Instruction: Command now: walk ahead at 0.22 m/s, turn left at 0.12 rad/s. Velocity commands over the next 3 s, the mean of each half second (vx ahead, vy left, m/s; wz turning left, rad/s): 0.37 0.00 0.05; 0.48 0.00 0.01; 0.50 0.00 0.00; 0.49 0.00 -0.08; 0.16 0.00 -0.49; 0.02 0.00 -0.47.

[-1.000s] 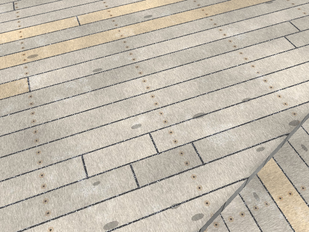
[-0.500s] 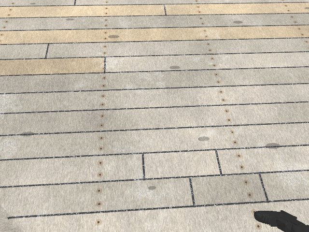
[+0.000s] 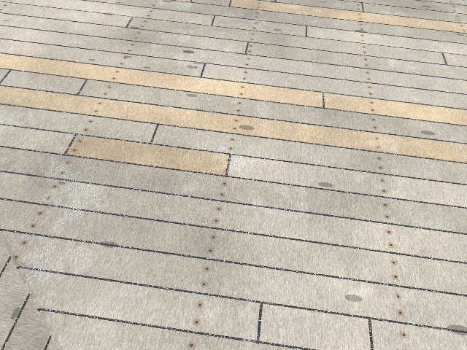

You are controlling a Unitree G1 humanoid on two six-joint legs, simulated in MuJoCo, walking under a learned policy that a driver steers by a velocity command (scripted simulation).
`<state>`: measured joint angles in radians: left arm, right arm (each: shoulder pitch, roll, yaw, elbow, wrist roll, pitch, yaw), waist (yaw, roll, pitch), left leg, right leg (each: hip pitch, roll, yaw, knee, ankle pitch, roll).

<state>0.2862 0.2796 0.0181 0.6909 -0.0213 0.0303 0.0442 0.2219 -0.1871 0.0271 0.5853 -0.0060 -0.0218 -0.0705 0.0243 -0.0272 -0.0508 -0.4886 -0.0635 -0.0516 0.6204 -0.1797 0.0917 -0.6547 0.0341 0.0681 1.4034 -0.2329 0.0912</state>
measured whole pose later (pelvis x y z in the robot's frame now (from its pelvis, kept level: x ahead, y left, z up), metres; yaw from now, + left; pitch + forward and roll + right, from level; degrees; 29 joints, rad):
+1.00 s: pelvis +0.25 -0.11 +0.00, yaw -1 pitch +1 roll +0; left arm 0.19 0.24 0.03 0.72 -0.03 -0.06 -0.02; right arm 0.37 -0.20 -0.04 0.94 -0.01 -0.08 0.05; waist 0.00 -0.04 -0.05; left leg -0.32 -0.02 0.14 0.61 -0.30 0.08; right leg -0.74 0.01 0.14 1.62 -0.15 -0.16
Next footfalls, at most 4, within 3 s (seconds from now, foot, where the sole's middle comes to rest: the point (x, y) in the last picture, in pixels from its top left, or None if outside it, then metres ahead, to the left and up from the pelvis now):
0.36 right None -0.02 -0.26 -0.88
0.78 left None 0.30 -0.04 -0.76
1.38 right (323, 317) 0.64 -0.26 -0.76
1.92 left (244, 228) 0.95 -0.02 -0.76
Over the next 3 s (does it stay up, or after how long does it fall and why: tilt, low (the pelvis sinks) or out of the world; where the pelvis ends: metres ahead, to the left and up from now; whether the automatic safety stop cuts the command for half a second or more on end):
stays up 0.98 -0.12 0.02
